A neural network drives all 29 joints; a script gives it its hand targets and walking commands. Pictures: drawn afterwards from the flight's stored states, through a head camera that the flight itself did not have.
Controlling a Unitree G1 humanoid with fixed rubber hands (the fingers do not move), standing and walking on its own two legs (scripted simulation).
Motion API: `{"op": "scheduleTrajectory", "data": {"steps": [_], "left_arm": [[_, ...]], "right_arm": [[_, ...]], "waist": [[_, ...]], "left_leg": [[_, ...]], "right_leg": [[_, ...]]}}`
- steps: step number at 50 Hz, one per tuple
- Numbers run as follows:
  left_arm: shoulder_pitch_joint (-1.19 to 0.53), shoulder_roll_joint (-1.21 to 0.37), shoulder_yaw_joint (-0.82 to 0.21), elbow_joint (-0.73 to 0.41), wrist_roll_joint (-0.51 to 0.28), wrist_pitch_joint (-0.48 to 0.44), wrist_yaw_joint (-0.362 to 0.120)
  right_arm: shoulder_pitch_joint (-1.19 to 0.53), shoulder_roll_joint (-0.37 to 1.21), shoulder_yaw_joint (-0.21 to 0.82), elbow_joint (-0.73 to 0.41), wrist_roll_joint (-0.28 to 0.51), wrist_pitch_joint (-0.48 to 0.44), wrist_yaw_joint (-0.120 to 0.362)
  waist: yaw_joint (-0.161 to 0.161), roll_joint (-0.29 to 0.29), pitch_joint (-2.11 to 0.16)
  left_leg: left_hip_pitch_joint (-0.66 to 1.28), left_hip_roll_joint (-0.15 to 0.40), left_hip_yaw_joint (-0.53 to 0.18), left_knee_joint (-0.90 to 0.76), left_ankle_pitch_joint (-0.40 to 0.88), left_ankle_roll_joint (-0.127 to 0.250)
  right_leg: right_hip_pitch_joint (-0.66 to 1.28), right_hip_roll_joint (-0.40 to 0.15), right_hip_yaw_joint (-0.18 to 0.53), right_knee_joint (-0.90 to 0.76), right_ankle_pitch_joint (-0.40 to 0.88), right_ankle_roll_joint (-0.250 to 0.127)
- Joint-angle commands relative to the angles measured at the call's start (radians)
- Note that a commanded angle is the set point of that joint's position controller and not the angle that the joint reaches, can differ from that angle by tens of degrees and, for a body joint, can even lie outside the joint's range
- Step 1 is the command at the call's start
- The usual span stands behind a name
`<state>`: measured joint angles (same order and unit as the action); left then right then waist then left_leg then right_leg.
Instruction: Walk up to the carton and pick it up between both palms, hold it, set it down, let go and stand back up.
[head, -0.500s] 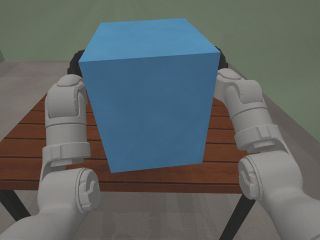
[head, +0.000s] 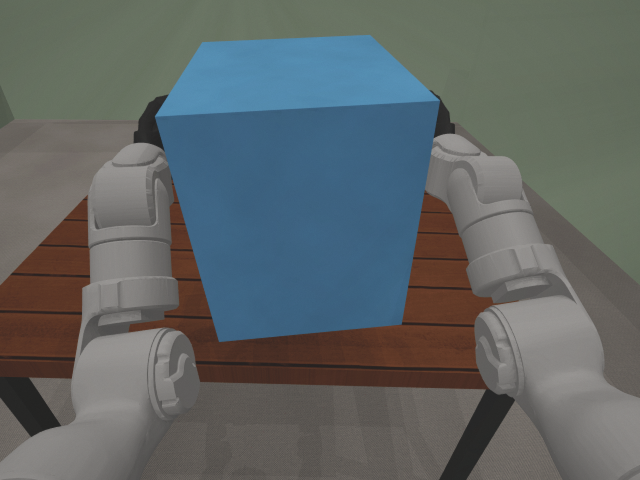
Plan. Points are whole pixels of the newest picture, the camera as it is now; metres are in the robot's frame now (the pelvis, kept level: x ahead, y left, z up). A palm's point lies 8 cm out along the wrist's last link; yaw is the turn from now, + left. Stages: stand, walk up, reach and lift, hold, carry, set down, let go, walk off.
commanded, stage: hold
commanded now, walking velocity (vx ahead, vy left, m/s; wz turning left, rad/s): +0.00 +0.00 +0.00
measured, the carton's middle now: (299, 179) +0.41 -0.01 +0.24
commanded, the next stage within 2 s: set down in 1.44 s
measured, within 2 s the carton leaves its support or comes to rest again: neither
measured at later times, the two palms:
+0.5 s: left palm (150, 160) +0.37 +0.16 +0.28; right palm (434, 149) +0.37 -0.16 +0.30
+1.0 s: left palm (151, 162) +0.37 +0.16 +0.28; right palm (436, 150) +0.36 -0.16 +0.30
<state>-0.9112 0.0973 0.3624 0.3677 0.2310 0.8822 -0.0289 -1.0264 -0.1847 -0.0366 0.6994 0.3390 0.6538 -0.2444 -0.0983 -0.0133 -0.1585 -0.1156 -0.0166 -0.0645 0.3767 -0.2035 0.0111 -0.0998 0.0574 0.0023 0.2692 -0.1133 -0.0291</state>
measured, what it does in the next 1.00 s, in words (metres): stands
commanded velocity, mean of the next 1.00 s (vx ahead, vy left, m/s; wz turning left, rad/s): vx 0.00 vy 0.00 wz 0.00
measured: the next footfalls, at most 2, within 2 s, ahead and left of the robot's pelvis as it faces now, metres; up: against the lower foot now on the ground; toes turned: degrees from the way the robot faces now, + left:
none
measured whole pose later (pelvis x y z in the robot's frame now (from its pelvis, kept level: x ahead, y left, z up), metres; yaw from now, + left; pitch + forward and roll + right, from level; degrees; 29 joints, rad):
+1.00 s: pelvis +0.00 +0.00 +0.00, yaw +0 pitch -4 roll -1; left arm -0.90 0.09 0.37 0.35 0.23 0.88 -0.02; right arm -1.02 -0.19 -0.03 0.69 0.35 0.66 -0.25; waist -0.09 -0.02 -0.16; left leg -0.11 -0.01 -0.06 0.38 -0.20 0.01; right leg -0.10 0.06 0.01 0.27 -0.11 -0.03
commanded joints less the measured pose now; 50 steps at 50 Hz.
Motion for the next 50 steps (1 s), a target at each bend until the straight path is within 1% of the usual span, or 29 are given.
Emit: {"op": "scheduleTrajectory", "data": {"steps": [1, 2, 3, 4, 8, 9, 10, 11, 13, 15, 17, 18, 19, 20, 24, 25, 27, 28, 31, 33, 37, 39, 40, 42, 43, 44, 46, 48, 50], "left_arm": [[-0.836, -0.578, -0.408, -0.172, -0.221, -0.101, -0.152], [-0.813, -0.587, -0.397, -0.150, -0.214, -0.098, -0.149], [-0.824, -0.581, -0.413, -0.196, -0.224, -0.102, -0.145], [-0.810, -0.579, -0.401, -0.173, -0.220, -0.096, -0.144], [-0.780, -0.585, -0.408, -0.188, -0.215, -0.083, -0.146], [-0.772, -0.574, -0.403, -0.181, -0.206, -0.077, -0.150], [-0.779, -0.569, -0.387, -0.160, -0.191, -0.073, -0.150], [-0.809, -0.568, -0.400, -0.189, -0.201, -0.077, -0.148], [-0.815, -0.578, -0.417, -0.212, -0.219, -0.086, -0.145], [-0.814, -0.574, -0.419, -0.212, -0.217, -0.082, -0.146], [-0.820, -0.551, -0.392, -0.183, -0.208, -0.083, -0.149], [-0.842, -0.571, -0.403, -0.204, -0.213, -0.086, -0.147], [-0.812, -0.573, -0.385, -0.156, -0.204, -0.081, -0.146], [-0.814, -0.580, -0.398, -0.161, -0.206, -0.081, -0.145], [-0.830, -0.586, -0.411, -0.168, -0.221, -0.089, -0.147], [-0.815, -0.587, -0.420, -0.162, -0.220, -0.088, -0.147], [-0.817, -0.580, -0.401, -0.134, -0.211, -0.089, -0.149], [-0.828, -0.581, -0.410, -0.158, -0.220, -0.094, -0.151], [-0.812, -0.581, -0.391, -0.132, -0.216, -0.092, -0.147], [-0.835, -0.565, -0.388, -0.149, -0.211, -0.097, -0.146], [-0.806, -0.582, -0.390, -0.145, -0.206, -0.089, -0.145], [-0.801, -0.562, -0.371, -0.147, -0.200, -0.086, -0.146], [-0.803, -0.565, -0.377, -0.162, -0.202, -0.085, -0.148], [-0.806, -0.560, -0.381, -0.172, -0.196, -0.081, -0.152], [-0.801, -0.562, -0.385, -0.175, -0.198, -0.081, -0.151], [-0.794, -0.573, -0.391, -0.173, -0.208, -0.082, -0.150], [-0.818, -0.571, -0.400, -0.194, -0.219, -0.088, -0.149], [-0.831, -0.574, -0.399, -0.167, -0.214, -0.089, -0.149], [-0.827, -0.584, -0.404, -0.159, -0.216, -0.088, -0.147]], "right_arm": [[-0.814, 0.665, 0.261, -0.350, 0.187, -0.033, 0.142], [-0.828, 0.662, 0.274, -0.361, 0.189, -0.034, 0.141], [-0.812, 0.677, 0.282, -0.377, 0.199, -0.034, 0.139], [-0.814, 0.672, 0.285, -0.381, 0.199, -0.029, 0.136], [-0.776, 0.655, 0.280, -0.353, 0.204, -0.022, 0.134], [-0.758, 0.639, 0.270, -0.339, 0.206, -0.020, 0.136], [-0.776, 0.636, 0.263, -0.325, 0.192, -0.019, 0.139], [-0.781, 0.650, 0.265, -0.311, 0.190, -0.020, 0.144], [-0.793, 0.671, 0.284, -0.365, 0.204, -0.025, 0.141], [-0.784, 0.664, 0.281, -0.353, 0.209, -0.019, 0.141], [-0.776, 0.666, 0.277, -0.311, 0.194, -0.014, 0.141], [-0.806, 0.680, 0.277, -0.346, 0.197, -0.023, 0.145], [-0.812, 0.674, 0.270, -0.345, 0.190, -0.022, 0.146], [-0.809, 0.655, 0.269, -0.342, 0.194, -0.024, 0.146], [-0.808, 0.657, 0.257, -0.337, 0.195, -0.026, 0.140], [-0.795, 0.647, 0.257, -0.339, 0.193, -0.026, 0.140], [-0.792, 0.640, 0.231, -0.301, 0.177, -0.020, 0.143], [-0.799, 0.656, 0.244, -0.309, 0.175, -0.022, 0.146], [-0.805, 0.642, 0.253, -0.318, 0.190, -0.021, 0.144], [-0.810, 0.654, 0.268, -0.312, 0.191, -0.019, 0.147], [-0.807, 0.655, 0.262, -0.337, 0.200, -0.027, 0.141], [-0.793, 0.661, 0.271, -0.315, 0.204, -0.019, 0.141], [-0.798, 0.655, 0.265, -0.324, 0.197, -0.020, 0.141], [-0.781, 0.656, 0.262, -0.317, 0.194, -0.018, 0.143], [-0.775, 0.649, 0.265, -0.307, 0.199, -0.017, 0.144], [-0.796, 0.651, 0.278, -0.355, 0.211, -0.025, 0.143], [-0.799, 0.664, 0.274, -0.366, 0.215, -0.024, 0.138], [-0.797, 0.666, 0.253, -0.334, 0.191, -0.022, 0.139], [-0.816, 0.662, 0.257, -0.346, 0.188, -0.028, 0.144]], "waist": [[-0.005, 0.057, -0.356], [0.004, 0.044, -0.355], [-0.004, 0.036, -0.390], [0.000, 0.034, -0.377], [0.000, 0.063, -0.340], [-0.006, 0.069, -0.324], [0.003, 0.068, -0.307], [0.001, 0.063, -0.324], [0.000, 0.052, -0.375], [-0.004, 0.057, -0.349], [0.008, 0.034, -0.320], [0.009, 0.040, -0.354], [0.015, 0.039, -0.326], [0.011, 0.063, -0.326], [-0.012, 0.062, -0.353], [-0.014, 0.082, -0.356], [-0.020, 0.068, -0.301], [-0.018, 0.046, -0.324], [-0.007, 0.057, -0.344], [0.009, 0.037, -0.352], [0.002, 0.062, -0.357], [0.018, 0.032, -0.318], [0.009, 0.032, -0.340], [0.014, 0.041, -0.343], [0.004, 0.049, -0.334], [0.009, 0.048, -0.362], [-0.001, 0.044, -0.364], [-0.007, 0.053, -0.317], [0.001, 0.061, -0.336]], "left_leg": [[-0.038, -0.014, 0.013, -0.059, 0.177, -0.038], [-0.043, -0.015, 0.014, -0.058, 0.192, -0.037], [-0.026, -0.013, 0.013, -0.048, 0.234, -0.039], [-0.021, -0.012, 0.006, -0.047, 0.231, -0.039], [-0.019, -0.012, 0.014, -0.045, 0.243, -0.047], [-0.014, -0.008, 0.015, -0.052, 0.222, -0.049], [-0.030, -0.009, 0.015, -0.062, 0.181, -0.045], [-0.033, -0.006, 0.016, -0.066, 0.172, -0.046], [-0.018, -0.011, 0.014, -0.046, 0.233, -0.041], [-0.010, -0.005, 0.011, -0.050, 0.221, -0.045], [-0.038, -0.015, 0.019, -0.064, 0.165, -0.033], [-0.040, -0.008, 0.015, -0.070, 0.152, -0.032], [-0.043, -0.010, 0.018, -0.068, 0.148, -0.031], [-0.036, -0.007, 0.014, -0.069, 0.177, -0.037], [-0.021, -0.007, 0.012, -0.055, 0.187, -0.042], [-0.025, -0.005, 0.013, -0.049, 0.184, -0.049], [-0.040, -0.002, 0.012, -0.068, 0.134, -0.048], [-0.039, -0.004, 0.007, -0.066, 0.144, -0.042], [-0.032, -0.004, 0.007, -0.060, 0.194, -0.044], [-0.044, -0.006, 0.009, -0.065, 0.162, -0.036], [-0.025, -0.008, 0.014, -0.051, 0.217, -0.046], [-0.028, -0.011, 0.018, -0.060, 0.203, -0.038], [-0.014, -0.008, 0.012, -0.061, 0.202, -0.036], [-0.013, -0.010, 0.019, -0.062, 0.203, -0.037], [-0.018, -0.003, 0.008, -0.061, 0.216, -0.041], [0.000, -0.010, 0.018, -0.047, 0.233, -0.043], [-0.004, -0.012, 0.016, -0.043, 0.230, -0.039], [-0.038, -0.013, 0.017, -0.062, 0.153, -0.040], [-0.039, -0.006, 0.009, -0.063, 0.158, -0.037]], "right_leg": [[0.252, -0.002, 0.026, 0.022, 0.204, 0.049], [0.256, 0.005, 0.025, 0.021, 0.215, 0.052], [0.266, 0.004, 0.026, 0.028, 0.257, 0.054], [0.259, 0.003, 0.028, 0.029, 0.255, 0.056], [0.253, 0.004, 0.030, 0.026, 0.259, 0.047], [0.247, 0.004, 0.026, 0.020, 0.231, 0.043], [0.229, 0.000, 0.027, 0.014, 0.186, 0.044], [0.233, 0.006, 0.020, 0.017, 0.173, 0.042], [0.255, 0.001, 0.031, 0.027, 0.255, 0.049], [0.251, 0.003, 0.028, 0.022, 0.232, 0.047], [0.237, -0.006, 0.033, 0.014, 0.199, 0.054], [0.240, 0.001, 0.027, 0.021, 0.171, 0.050], [0.232, -0.002, 0.032, 0.014, 0.168, 0.050], [0.233, 0.004, 0.027, 0.016, 0.191, 0.049], [0.233, 0.000, 0.035, 0.017, 0.212, 0.045], [0.244, 0.002, 0.030, 0.021, 0.204, 0.044], [0.202, -0.002, 0.029, 0.008, 0.153, 0.045], [0.217, -0.001, 0.029, 0.010, 0.168, 0.046], [0.245, 0.003, 0.028, 0.017, 0.205, 0.043], [0.253, 0.000, 0.033, 0.016, 0.184, 0.050], [0.256, 0.001, 0.034, 0.021, 0.235, 0.048], [0.243, 0.001, 0.029, 0.018, 0.233, 0.053], [0.243, 0.000, 0.026, 0.020, 0.229, 0.053], [0.239, 0.003, 0.029, 0.015, 0.225, 0.053], [0.238, 0.003, 0.030, 0.019, 0.235, 0.048], [0.250, 0.005, 0.031, 0.020, 0.254, 0.052], [0.249, 0.000, 0.034, 0.028, 0.262, 0.053], [0.223, -0.001, 0.034, 0.008, 0.178, 0.050], [0.226, -0.007, 0.034, 0.014, 0.180, 0.047]]}}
